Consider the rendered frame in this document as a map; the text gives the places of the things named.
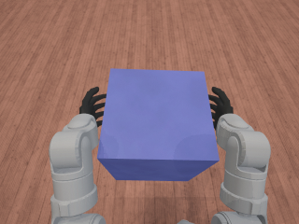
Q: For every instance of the right robot upper arm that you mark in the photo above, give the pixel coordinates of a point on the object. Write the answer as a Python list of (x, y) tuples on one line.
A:
[(232, 217)]

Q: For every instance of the robot left hand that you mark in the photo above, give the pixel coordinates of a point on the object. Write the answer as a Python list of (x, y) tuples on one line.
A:
[(88, 104)]

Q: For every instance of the robot left forearm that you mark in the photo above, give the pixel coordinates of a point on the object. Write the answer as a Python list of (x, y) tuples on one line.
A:
[(71, 167)]

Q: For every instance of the robot right hand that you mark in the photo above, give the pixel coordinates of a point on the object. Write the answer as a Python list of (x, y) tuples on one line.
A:
[(222, 107)]

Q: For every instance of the left robot upper arm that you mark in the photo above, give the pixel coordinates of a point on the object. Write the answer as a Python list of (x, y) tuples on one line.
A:
[(88, 218)]

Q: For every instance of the carton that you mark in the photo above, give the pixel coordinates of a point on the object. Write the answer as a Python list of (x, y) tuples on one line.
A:
[(157, 125)]

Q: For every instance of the robot right forearm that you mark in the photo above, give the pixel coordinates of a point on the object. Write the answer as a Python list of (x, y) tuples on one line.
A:
[(246, 165)]

